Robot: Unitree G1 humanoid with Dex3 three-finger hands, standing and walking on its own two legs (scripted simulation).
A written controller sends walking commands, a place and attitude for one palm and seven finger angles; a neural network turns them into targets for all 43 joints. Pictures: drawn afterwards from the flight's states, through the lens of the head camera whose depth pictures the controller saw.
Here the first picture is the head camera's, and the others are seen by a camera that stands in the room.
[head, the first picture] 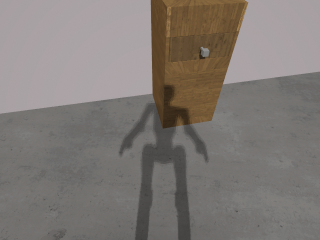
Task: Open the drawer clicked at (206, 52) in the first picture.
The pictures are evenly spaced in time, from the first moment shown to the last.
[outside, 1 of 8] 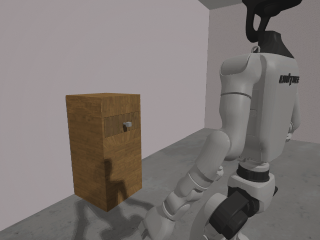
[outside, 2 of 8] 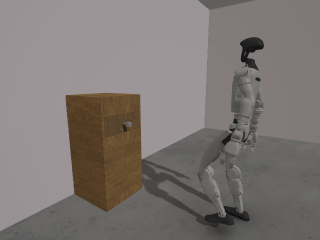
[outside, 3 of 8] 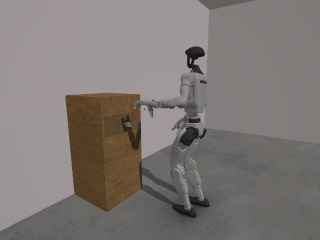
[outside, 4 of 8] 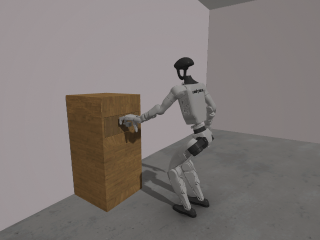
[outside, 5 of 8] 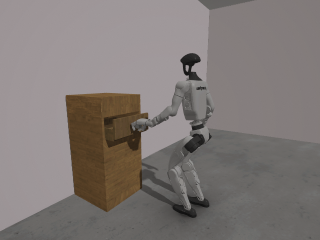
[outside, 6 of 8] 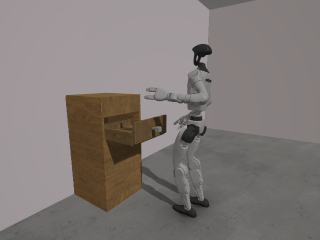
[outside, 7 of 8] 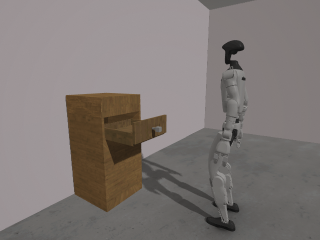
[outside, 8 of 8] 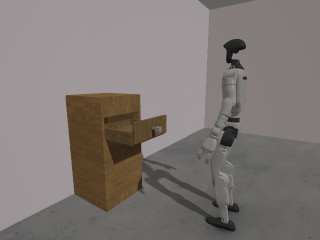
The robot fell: no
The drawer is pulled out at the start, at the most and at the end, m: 0.00 0.30 0.30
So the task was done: yes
